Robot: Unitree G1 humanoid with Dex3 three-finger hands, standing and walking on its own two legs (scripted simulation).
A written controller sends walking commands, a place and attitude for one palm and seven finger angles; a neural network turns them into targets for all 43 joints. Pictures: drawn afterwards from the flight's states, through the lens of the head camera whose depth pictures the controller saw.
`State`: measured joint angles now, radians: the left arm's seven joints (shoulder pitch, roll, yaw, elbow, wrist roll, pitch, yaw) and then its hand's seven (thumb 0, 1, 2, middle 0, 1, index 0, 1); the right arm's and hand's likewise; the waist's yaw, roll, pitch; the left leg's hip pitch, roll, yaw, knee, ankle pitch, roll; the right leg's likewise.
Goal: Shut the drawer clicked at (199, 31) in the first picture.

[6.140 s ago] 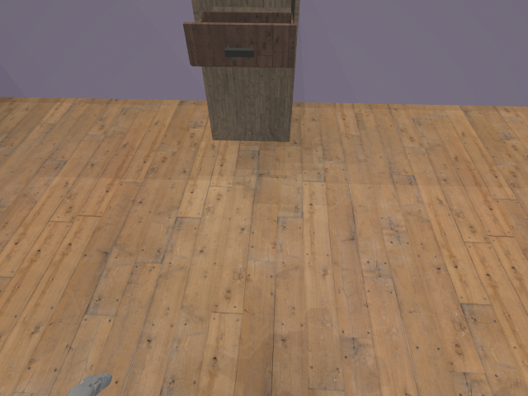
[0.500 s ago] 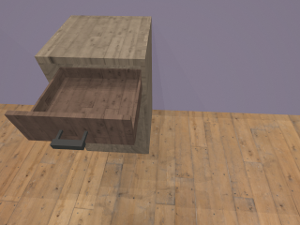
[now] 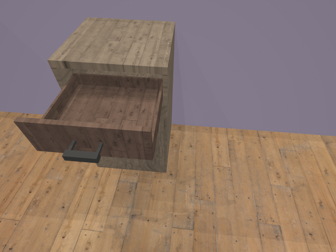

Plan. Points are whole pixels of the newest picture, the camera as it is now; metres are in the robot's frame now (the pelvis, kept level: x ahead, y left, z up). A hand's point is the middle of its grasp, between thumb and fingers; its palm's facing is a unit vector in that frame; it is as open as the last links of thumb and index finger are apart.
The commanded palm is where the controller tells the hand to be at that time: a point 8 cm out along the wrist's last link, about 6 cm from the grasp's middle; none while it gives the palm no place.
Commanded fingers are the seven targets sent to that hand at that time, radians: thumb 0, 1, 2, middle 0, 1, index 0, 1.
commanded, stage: come to a stop and stand still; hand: left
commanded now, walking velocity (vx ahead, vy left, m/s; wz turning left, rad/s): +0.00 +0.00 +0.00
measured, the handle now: (84, 150) +0.42 +0.31 -0.07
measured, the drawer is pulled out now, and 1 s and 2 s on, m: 0.30 0.30 0.30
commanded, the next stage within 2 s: look again from close up in 0.10 s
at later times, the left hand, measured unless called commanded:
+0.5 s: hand out of the picture +0.03 +0.22 -0.17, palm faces +0.03 -0.97 -0.22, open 7.4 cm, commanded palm none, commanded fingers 0.00 0.90 0.90 -0.20 -0.30 -0.20 -0.30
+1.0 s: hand out of the picture +0.02 +0.21 -0.18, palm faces +0.05 -0.98 -0.18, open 7.4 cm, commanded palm none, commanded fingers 0.00 0.90 0.90 -0.20 -0.30 -0.20 -0.30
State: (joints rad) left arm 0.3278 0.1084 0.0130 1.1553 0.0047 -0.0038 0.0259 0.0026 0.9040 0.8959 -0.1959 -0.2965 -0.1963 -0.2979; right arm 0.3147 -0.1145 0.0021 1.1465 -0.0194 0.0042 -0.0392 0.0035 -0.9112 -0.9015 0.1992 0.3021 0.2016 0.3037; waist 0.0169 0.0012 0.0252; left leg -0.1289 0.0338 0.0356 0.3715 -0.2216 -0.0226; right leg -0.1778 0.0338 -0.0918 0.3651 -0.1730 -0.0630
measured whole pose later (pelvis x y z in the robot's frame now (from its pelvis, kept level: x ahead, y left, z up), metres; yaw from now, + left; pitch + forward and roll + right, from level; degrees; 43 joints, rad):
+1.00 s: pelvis +0.03 +0.04 -0.01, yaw +0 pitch -1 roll +0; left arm 0.31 0.13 0.00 1.10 0.02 -0.01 0.02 0.00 0.91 0.90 -0.20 -0.30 -0.20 -0.30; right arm 0.30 -0.16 0.02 1.12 -0.03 -0.01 -0.02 0.00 -0.91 -0.90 0.20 0.30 0.20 0.30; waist 0.01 0.01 0.04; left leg -0.14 -0.03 0.05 0.50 -0.34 0.04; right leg -0.21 -0.03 -0.07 0.54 -0.31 0.00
